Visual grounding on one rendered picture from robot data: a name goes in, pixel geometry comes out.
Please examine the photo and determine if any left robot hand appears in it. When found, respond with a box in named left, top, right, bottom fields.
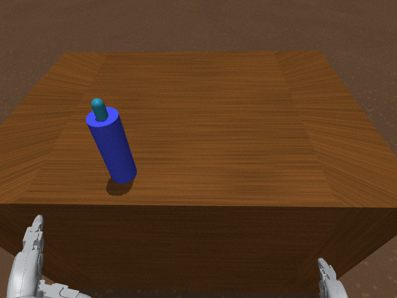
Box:
left=6, top=215, right=92, bottom=298

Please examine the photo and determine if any right robot hand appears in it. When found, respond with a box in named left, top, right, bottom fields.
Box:
left=318, top=258, right=348, bottom=298

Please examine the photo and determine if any bottle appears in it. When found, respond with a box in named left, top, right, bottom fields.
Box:
left=86, top=98, right=137, bottom=184

